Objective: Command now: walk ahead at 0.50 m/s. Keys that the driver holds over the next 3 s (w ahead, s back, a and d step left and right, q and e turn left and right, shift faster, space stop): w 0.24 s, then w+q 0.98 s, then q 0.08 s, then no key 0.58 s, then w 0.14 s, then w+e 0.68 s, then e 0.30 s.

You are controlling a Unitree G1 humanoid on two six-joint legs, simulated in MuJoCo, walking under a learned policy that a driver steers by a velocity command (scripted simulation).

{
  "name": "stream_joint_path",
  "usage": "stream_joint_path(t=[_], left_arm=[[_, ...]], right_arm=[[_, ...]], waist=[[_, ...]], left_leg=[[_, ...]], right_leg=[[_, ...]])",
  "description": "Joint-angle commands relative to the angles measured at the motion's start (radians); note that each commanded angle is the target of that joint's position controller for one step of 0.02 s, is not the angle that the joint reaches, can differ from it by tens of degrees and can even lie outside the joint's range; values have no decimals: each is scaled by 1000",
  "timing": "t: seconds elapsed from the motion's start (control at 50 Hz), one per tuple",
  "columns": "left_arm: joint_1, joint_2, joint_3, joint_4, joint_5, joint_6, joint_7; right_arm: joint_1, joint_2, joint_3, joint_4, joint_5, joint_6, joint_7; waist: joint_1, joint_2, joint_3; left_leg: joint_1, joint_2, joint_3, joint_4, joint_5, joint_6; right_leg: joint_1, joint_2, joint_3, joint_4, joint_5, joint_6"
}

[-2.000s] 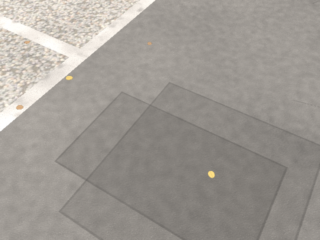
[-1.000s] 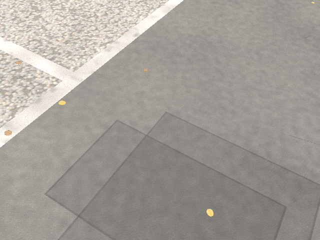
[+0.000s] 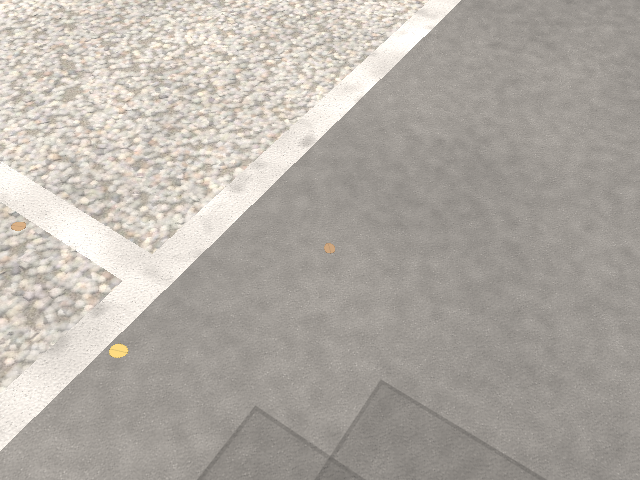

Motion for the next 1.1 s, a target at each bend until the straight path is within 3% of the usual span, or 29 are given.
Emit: stream_joint_path(t=[0.02,0.12,0.18,0.26,0.34,0.36,0.38,0.4,0.42,0.44,0.46,0.48,0.5,0.54,0.58,0.64,0.72,0.82,0.88,0.9,0.92,0.94,0.96,0.98,1.0,1.02,1.04,1.06,1.1], left_arm=[[31,60,20,-45,9,7,6],[-114,47,19,-98,24,16,8],[-217,28,11,-125,20,7,-2],[-337,30,5,-166,11,-2,-18],[-326,75,18,-184,10,-22,-34],[-269,94,29,-170,10,-27,-33],[-139,130,50,-130,11,-30,-26],[45,190,72,-89,25,-31,-16],[158,289,99,-65,36,-20,-9],[157,203,74,-67,28,-17,-12],[76,141,55,-79,23,-18,-9],[-2,105,44,-93,21,-20,-8],[-63,71,35,-94,23,-22,-10],[-118,46,29,-88,38,-30,-12],[-123,64,37,-76,39,-38,-8],[-99,92,48,-59,42,-39,7],[-73,124,55,-54,37,-26,21],[8,159,69,-33,14,9,25],[-16,195,81,-45,2,31,29],[-29,205,84,-50,-2,40,31],[-48,199,81,-58,-6,45,32],[-29,152,63,-77,20,37,30],[54,1,18,-133,48,5,13],[-66,91,30,-148,4,-37,-1],[-148,128,41,-176,-29,-59,-8],[-148,115,38,-168,-15,-68,-1],[-135,121,46,-153,11,-65,5],[-110,129,52,-148,17,-51,4],[-102,110,53,-153,30,-26,4]], right_arm=[[21,-108,-24,-34,-3,-20,2],[94,-149,-35,10,3,-15,-20],[132,-160,-36,31,9,-9,-31],[212,-166,-40,77,19,5,-36],[207,-188,-53,88,28,27,-46],[187,-197,-56,82,28,32,-47],[172,-183,-50,76,24,36,-47],[170,-140,-32,54,11,36,-47],[291,-16,3,35,9,20,-40],[283,-63,-6,49,29,3,-40],[203,-150,-32,28,55,-4,-40],[152,-153,-35,15,57,-2,-45],[127,-142,-40,10,46,4,-51],[157,-99,-46,14,40,32,-50],[148,-68,-44,-4,38,54,-47],[89,-68,-48,-41,30,63,-44],[-34,-47,-36,-86,26,53,-17],[-170,-47,-28,-166,26,54,15],[-121,-92,-49,-187,26,62,25],[-30,-124,-68,-171,29,65,25],[126,-174,-99,-131,32,66,15],[273,-268,-135,-97,34,77,-9],[219,-358,-140,-110,37,63,-10],[246,-264,-111,-138,26,47,-1],[207,-214,-96,-132,17,31,2],[143,-187,-87,-141,20,23,1],[76,-155,-77,-156,19,23,-2],[42,-136,-67,-173,7,21,-7],[41,-149,-68,-177,11,18,-17]], waist=[[10,111,-70],[-12,83,-12],[-44,89,12],[-81,82,46],[-35,101,29],[2,113,-4],[67,104,-84],[136,60,-231],[105,-178,-388],[119,-218,-426],[109,-148,-263],[82,-98,-171],[55,-68,-102],[3,-100,-54],[-14,-74,-28],[-11,-36,-1],[28,-10,26],[68,0,67],[9,-46,2],[-47,-54,-53],[-135,-31,-133],[-182,99,-220],[-42,325,-299],[-121,182,-366],[-120,136,-227],[-74,54,-160],[-33,36,-114],[-1,59,-104],[17,56,-90]], left_leg=[[172,252,-282,-283,117,165],[191,236,-182,-334,190,168],[191,209,-124,-346,160,142],[280,245,-130,-317,152,140],[371,293,-195,-214,248,118],[364,283,-195,-152,350,107],[325,232,-166,-10,453,82],[167,170,-127,243,333,48],[-236,5,-48,628,-101,-35],[-357,-6,-178,792,-454,-34],[-434,51,-195,854,-396,-21],[-426,103,-167,834,-303,-15],[-390,135,-159,784,-232,-18],[-288,175,-163,728,-152,-21],[-295,186,-155,706,-106,-29],[-365,187,-163,591,19,-44],[-349,170,-94,362,176,-43],[-390,144,-27,222,113,-7],[-253,64,48,205,-30,45],[-132,21,73,196,-63,71],[94,-26,76,125,-3,107],[390,89,-139,90,-17,166],[676,320,-720,-34,-189,354],[701,364,-864,-165,-264,356],[611,341,-723,-175,-173,306],[470,297,-598,-167,-67,271],[338,255,-498,-173,40,244],[256,232,-449,-192,110,234],[174,209,-399,-220,199,238]], right_leg=[[-160,-92,38,-30,89,11],[-269,-97,26,-286,297,52],[-228,-66,-5,-471,434,54],[-227,-39,-12,-590,440,42],[-155,-14,5,-667,321,10],[-58,9,-15,-681,292,-2],[131,31,-37,-701,295,-25],[431,-71,55,-645,306,-75],[828,-329,461,-690,162,-216],[824,-371,667,-822,41,-240],[691,-339,522,-847,-5,-185],[551,-306,392,-874,31,-150],[425,-269,295,-915,91,-132],[283,-221,154,-981,171,-111],[241,-217,65,-1017,260,-127],[262,-214,-32,-1038,342,-137],[306,-198,-147,-1045,390,-119],[480,-249,-207,-982,487,-101],[536,-255,-250,-808,895,-69],[525,-244,-265,-667,1020,-56],[443,-205,-288,-455,1000,-24],[190,-155,-291,-138,660,26],[-248,65,-156,178,-231,78],[-357,59,49,259,-244,55],[-429,15,47,229,-143,26],[-381,-31,51,144,-56,15],[-307,-60,52,55,-6,22],[-236,-80,61,10,29,30],[-191,-75,44,-71,64,62]])
Next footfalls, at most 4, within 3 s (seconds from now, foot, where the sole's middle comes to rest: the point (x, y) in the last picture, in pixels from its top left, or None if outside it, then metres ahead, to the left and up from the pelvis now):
0.40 right None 0.40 -0.15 -0.78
0.94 left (255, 407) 0.63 0.15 -0.78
1.40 right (277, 277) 0.97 0.12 -0.78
1.74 left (201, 342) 0.78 0.28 -0.78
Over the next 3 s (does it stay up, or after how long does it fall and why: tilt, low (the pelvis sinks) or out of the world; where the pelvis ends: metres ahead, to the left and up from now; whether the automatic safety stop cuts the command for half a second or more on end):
stays up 1.21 0.36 -0.02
